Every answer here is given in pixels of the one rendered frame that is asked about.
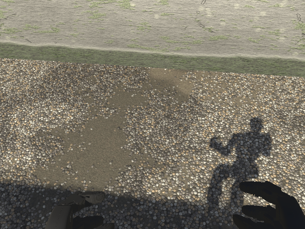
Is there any right robot hand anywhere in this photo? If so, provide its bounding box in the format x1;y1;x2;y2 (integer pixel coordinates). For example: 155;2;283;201
233;180;305;229

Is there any left robot hand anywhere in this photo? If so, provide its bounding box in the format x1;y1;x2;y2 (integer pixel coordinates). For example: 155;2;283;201
45;191;114;229

